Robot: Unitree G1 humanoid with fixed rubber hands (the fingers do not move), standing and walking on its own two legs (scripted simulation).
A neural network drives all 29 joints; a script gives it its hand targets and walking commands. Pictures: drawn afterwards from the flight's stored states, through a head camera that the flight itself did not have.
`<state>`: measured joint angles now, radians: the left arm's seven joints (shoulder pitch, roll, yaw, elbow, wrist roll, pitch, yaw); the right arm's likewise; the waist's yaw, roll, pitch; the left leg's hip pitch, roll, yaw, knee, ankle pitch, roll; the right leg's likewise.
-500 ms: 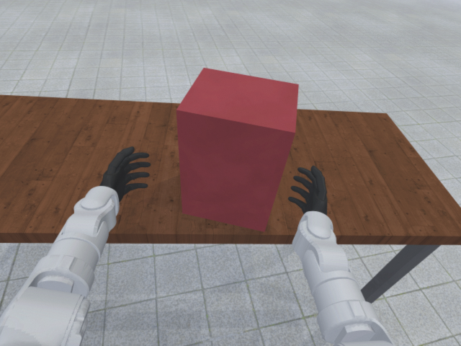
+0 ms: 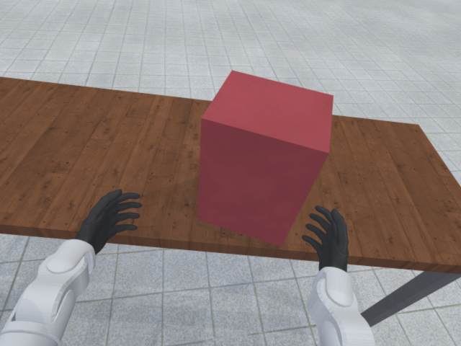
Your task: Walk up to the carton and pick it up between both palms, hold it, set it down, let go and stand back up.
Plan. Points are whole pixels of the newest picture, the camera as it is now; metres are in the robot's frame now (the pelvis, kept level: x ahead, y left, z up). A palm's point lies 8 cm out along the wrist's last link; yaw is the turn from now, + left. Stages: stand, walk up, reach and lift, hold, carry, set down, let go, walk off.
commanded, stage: set down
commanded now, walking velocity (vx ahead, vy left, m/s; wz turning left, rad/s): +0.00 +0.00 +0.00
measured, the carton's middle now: (258, 163) +0.46 -0.03 +0.07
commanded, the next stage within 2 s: none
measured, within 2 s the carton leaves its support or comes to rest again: neither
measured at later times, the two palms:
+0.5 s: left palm (71, 273) +0.22 +0.25 +0.04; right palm (341, 317) +0.18 -0.15 +0.05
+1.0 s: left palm (82, 297) +0.20 +0.24 +0.01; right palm (347, 325) +0.18 -0.17 +0.01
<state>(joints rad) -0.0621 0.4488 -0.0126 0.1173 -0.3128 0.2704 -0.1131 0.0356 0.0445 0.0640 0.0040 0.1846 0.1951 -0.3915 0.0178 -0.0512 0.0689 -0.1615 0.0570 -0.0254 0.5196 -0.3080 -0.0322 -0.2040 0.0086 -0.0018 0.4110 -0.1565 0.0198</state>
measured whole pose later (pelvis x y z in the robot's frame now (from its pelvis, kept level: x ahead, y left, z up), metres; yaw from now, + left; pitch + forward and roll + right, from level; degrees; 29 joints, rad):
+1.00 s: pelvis +0.03 +0.02 +0.00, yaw -1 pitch -7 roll -2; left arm 0.38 0.32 -0.03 -0.03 -0.17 0.17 -0.07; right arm 0.47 -0.02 0.02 -0.06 0.08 0.09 -0.18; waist 0.03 0.00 0.10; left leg 0.01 0.05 0.00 0.44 -0.32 -0.01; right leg -0.03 0.00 0.02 0.33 -0.16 0.04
